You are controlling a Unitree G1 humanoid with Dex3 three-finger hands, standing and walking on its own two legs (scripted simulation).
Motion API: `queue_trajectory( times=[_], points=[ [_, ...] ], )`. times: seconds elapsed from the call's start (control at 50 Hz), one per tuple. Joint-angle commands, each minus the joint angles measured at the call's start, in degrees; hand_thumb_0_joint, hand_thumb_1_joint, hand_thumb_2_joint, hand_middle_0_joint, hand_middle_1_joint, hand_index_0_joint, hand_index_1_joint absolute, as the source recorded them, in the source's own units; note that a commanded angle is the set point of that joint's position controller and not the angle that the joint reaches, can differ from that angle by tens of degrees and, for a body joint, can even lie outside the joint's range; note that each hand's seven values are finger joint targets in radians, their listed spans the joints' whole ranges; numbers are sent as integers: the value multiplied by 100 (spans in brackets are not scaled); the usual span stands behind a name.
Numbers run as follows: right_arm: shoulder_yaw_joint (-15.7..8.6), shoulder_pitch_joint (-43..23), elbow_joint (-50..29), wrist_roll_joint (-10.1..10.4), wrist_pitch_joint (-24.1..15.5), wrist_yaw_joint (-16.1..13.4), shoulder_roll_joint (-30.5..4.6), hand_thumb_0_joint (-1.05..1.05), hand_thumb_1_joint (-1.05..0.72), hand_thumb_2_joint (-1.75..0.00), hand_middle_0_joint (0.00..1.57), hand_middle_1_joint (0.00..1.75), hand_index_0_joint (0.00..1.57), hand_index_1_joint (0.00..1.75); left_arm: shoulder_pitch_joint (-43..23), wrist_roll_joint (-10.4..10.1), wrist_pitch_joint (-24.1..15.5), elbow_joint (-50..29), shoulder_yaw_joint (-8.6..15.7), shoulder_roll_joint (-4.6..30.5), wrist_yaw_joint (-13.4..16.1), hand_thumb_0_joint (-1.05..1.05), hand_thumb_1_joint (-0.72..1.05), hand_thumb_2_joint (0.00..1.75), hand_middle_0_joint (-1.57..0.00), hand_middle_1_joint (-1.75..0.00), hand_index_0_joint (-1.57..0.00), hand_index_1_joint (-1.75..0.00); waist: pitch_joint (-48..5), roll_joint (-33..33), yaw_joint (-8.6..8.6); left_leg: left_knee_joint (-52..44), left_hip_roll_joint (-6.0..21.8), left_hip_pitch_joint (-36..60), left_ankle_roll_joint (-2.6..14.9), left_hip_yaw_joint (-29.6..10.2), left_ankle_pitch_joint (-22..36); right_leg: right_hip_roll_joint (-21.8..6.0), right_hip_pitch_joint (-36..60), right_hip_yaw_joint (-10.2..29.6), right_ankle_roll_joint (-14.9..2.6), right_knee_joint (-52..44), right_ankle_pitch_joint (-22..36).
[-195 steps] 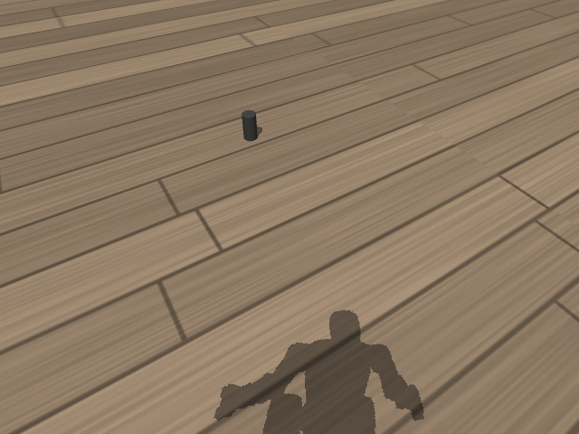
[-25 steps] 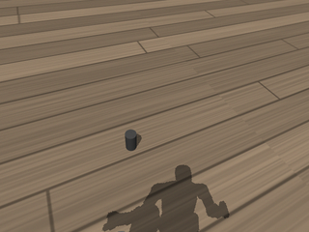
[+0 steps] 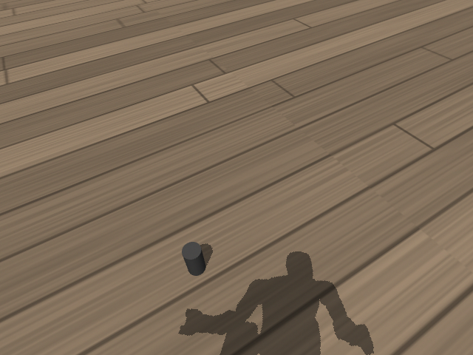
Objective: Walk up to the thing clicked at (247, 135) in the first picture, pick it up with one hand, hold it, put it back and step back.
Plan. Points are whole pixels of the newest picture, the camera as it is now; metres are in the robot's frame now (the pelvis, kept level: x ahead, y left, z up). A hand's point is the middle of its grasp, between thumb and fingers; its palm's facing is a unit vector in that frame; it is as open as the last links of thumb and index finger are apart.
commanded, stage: walk up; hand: left
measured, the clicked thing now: (194, 259) +0.63 +0.22 -0.68
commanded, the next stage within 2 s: none
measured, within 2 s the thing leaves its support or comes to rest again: neither
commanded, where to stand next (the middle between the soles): +0.28 +0.02 m, yaw +0 degrees
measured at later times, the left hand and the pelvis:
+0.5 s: hand (81, 352) +0.19 +0.32 -0.15, palm faces -0.07 -0.94 -0.34, open 7.4 cm; pelvis +0.14 +0.04 +0.00, yaw +0 degrees
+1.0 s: hand (117, 292) +0.29 +0.26 -0.12, palm faces -0.03 -0.92 -0.39, open 7.3 cm; pelvis +0.20 +0.00 +0.01, yaw -1 degrees
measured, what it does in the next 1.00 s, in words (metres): walks ahead: left foot, then right foot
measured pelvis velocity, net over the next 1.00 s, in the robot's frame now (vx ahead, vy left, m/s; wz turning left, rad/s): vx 0.20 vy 0.00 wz -0.01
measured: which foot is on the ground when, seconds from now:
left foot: up 0.00-0.34, down 0.36-0.80, up 0.82-1.00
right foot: down 0.00-0.38, up 0.40-0.76, down 0.78-1.00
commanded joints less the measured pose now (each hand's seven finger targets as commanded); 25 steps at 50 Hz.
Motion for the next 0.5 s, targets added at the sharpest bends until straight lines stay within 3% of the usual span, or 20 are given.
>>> queue_trajectory(
  times=[0.0, 0.02, 0.06, 0.1, 0.14, 0.18, 0.24, 0.28, 0.32, 0.34, 0.36, 0.38, 0.4, 0.42, 0.44, 0.46, 0.48],
  points=[
    [-283, -58, -575, 13, -136, -131, -1289, 0, -90, -90, 20, 30, 20, 30, 862, -131, -114, -338, 509, 1974, 204, 0, 90, 90, -20, -30, -20, -30, -525, -1243, 552, 2267, -102, -2837, 59, -505, -294, -2319, 2273, 3795, -1679, -1934, -795],
    [-271, -217, -520, 49, -140, -120, -1221, 0, -90, -90, 20, 30, 20, 30, 808, -159, -117, -363, 458, 1804, 222, 0, 90, 90, -20, -30, -20, -30, -325, -997, 546, 2234, -11, -2784, 44, -711, -40, -2036, 1980, 3068, -1571, -1879, -108],
    [-255, 24, -377, 96, -99, -59, -1062, 0, -90, -90, 20, 30, 20, 30, 483, -164, -122, -425, 359, 1582, 242, 0, 90, 90, -20, -30, -20, -30, -235, -1116, 263, 1755, 144, -2332, 14, -687, 306, -1506, 1475, 1863, -1255, -1767, 481],
    [-258, 169, -299, 54, -53, 14, -980, 0, -90, -90, 20, 30, 20, 30, 345, -122, -130, -495, 324, 1517, 236, 0, 90, 90, -20, -30, -20, -30, -251, -1287, 181, 1342, 66, -1988, -38, -422, 660, -1178, 1099, 1233, -1189, -1715, 680],
    [-277, -13, -332, 13, -20, 81, -909, 0, -90, -90, 20, 30, 20, 30, 336, -72, -134, -573, 323, 1526, 219, 0, 90, 90, -20, -30, -20, -30, -142, -1368, 221, 742, 84, -2004, -133, -259, 853, -1056, 924, 965, -1224, -1847, 207],
    [-303, -249, -412, -25, -26, 135, -899, 0, -90, -90, 20, 30, 20, 30, 304, -31, -138, -677, 345, 1615, 183, 0, 90, 90, -20, -30, -20, -30, -54, -1431, 280, 160, 175, -1792, -202, -188, 1106, -1157, 623, 984, -1287, -2016, -566],
    [-388, -338, -371, -47, -97, 156, -961, 0, -90, -90, 20, 30, 20, 30, 140, -33, -104, -766, 345, 1685, 149, 0, 90, 90, -20, -30, -20, -30, -93, -1309, 230, -440, 144, -1093, -220, -101, 1450, -1231, 99, 947, -1191, -1912, -1511],
    [-446, 37, -215, -59, -148, 146, -965, 0, -90, -90, 20, 30, 20, 30, -90, -33, -57, -805, 340, 1687, 130, 0, 90, 90, -20, -30, -20, -30, -243, -1078, -67, -934, -18, -230, -175, 132, 1772, -1145, -311, 810, -1044, -1490, -2000],
    [-552, 618, 4, -100, -197, 59, -1134, 0, -90, -90, 20, 30, 20, 30, -30, 20, -1, -798, 231, 1389, 136, 0, 90, 90, -20, -30, -20, -30, -439, -358, -379, -953, -227, 886, -97, 158, 1276, -851, -1083, 599, -834, -389, -2284],
    [-625, 891, 76, -132, -234, 7, -1366, 0, -90, -90, 20, 30, 20, 30, 243, 30, 44, -778, 126, 1065, 123, 0, 90, 90, -20, -30, -20, -30, -456, 677, -488, -1588, 104, 1263, 74, -530, 10, -442, -1635, 236, -684, 879, -2394],
    [-667, 937, -77, -179, -291, -43, -1738, 0, -90, -90, 20, 30, 20, 30, 444, -33, 54, -790, 18, 674, 125, 0, 90, 90, -20, -30, -20, -30, -350, 1637, -424, -2735, 1410, 1121, 504, -3072, -1538, 316, -2250, 42, -297, 2639, -2029],
    [-652, 543, -326, -68, -305, -56, -1928, 0, -90, -90, 20, 30, 20, 30, 649, -47, 103, -650, 125, 1125, 202, 0, 90, 90, -20, -30, -20, -30, -203, 973, -263, -3424, 2112, 591, 1015, -4136, -2055, 262, -2276, 477, -316, 3095, -1893],
    [-662, 346, -347, 15, -280, -39, -1961, 0, -90, -90, 20, 30, 20, 30, 466, -14, 104, -599, 196, 1469, 244, 0, 90, 90, -20, -30, -20, -30, 115, 809, -225, -3366, 2262, 262, 1367, -4290, -1893, -66, -2178, 731, -337, 3216, -1844],
    [-606, 196, -360, 2, -293, -68, -1742, 0, -90, -90, 20, 30, 20, 30, 273, -13, 71, -577, 191, 1537, 243, 0, 90, 90, -20, -30, -20, -30, 271, 402, -164, -3177, 2034, 121, 1364, -3625, -818, -197, -2148, 890, -292, 3174, -1555],
    [-497, 181, -371, -20, -330, -95, -1520, 0, -90, -90, 20, 30, 20, 30, 260, -44, 52, -460, 218, 1456, 230, 0, 90, 90, -20, -30, -20, -30, 218, 289, -116, -2972, 1651, 85, 1120, -2841, 539, -192, -1880, 1014, -257, 3028, -1290],
    [-439, 156, -374, -16, -370, -118, -1398, 0, -90, -90, 20, 30, 20, 30, 433, -68, 83, -344, 227, 1401, 210, 0, 90, 90, -20, -30, -20, -30, 194, 348, -16, -2858, 1378, -18, 854, -2122, 1365, -271, -1604, 1012, -233, 2797, -1051],
    [-425, 174, -358, 12, -397, -128, -1403, 0, -90, -90, 20, 30, 20, 30, 575, -88, 110, -308, 222, 1330, 182, 0, 90, 90, -20, -30, -20, -30, 54, 471, 46, -2704, 1301, 50, 836, -1757, 1872, -304, -1437, 845, -204, 2611, -970]
  ],
)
